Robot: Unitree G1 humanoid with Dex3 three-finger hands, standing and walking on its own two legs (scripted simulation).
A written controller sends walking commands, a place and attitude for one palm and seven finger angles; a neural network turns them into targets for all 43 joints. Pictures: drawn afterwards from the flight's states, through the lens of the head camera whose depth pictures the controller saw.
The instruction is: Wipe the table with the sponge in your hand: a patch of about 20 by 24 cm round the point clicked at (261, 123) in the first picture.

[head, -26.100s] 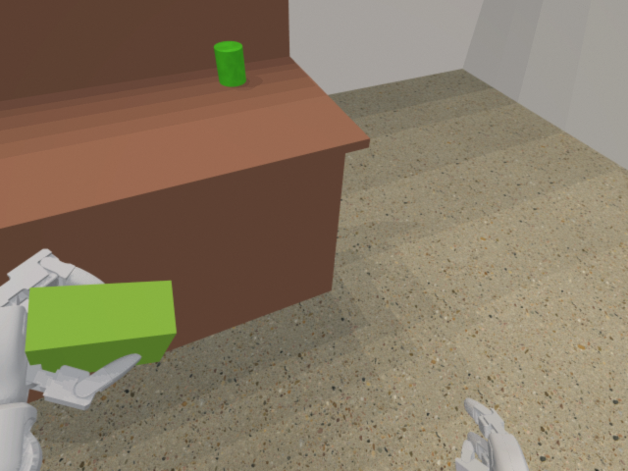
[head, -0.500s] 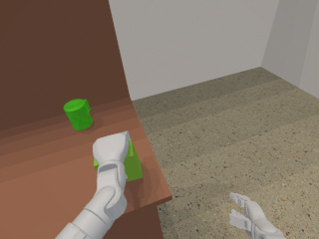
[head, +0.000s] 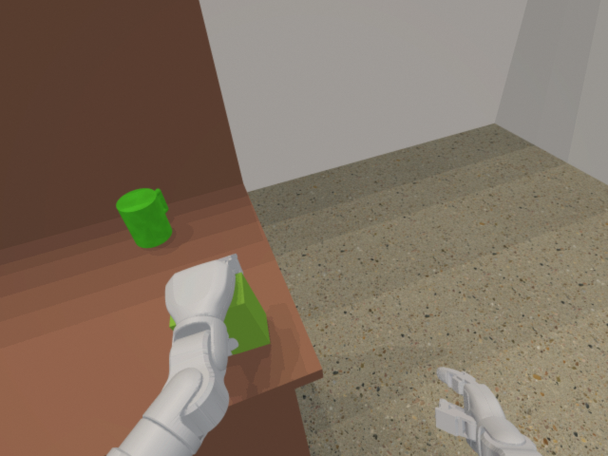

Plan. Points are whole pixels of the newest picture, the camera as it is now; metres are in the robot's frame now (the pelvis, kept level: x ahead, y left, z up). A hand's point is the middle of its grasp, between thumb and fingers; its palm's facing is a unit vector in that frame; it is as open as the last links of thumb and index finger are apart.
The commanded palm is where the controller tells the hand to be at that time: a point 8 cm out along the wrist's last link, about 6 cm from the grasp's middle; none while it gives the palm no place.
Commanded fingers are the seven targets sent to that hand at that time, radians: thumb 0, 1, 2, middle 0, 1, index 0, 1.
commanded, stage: slide back across to the middle lane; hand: left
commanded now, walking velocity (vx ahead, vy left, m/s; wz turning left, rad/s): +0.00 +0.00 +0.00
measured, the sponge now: (227, 325) +0.30 +0.16 +0.03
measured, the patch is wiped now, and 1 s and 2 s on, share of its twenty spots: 0.90 0.90 0.90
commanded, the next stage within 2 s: wipe forward along the middle lane in 0.48 s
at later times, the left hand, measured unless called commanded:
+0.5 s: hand (185, 325) +0.26 +0.19 +0.07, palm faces +0.08 -0.25 -0.96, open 9.8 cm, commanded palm +0.21 +0.22 +0.12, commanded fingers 0.00 0.10 1.30 -1.20 -1.60 -1.20 -1.60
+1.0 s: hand (163, 316) +0.28 +0.24 +0.06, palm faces +0.01 -0.10 -0.99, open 9.8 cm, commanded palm +0.25 +0.25 +0.10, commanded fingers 0.00 0.10 1.30 -1.20 -1.60 -1.20 -1.60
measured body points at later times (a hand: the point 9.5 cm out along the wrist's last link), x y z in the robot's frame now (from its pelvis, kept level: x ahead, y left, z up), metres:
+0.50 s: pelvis +0.00 +0.00 +0.00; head -0.03 -0.04 +0.45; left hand +0.25 +0.20 +0.13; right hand +0.24 -0.21 -0.08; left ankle -0.02 +0.13 -0.73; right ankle +0.00 -0.07 -0.74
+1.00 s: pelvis -0.01 +0.01 +0.00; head -0.03 -0.04 +0.45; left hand +0.28 +0.24 +0.12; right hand +0.23 -0.20 -0.09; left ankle -0.02 +0.13 -0.73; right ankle +0.00 -0.07 -0.74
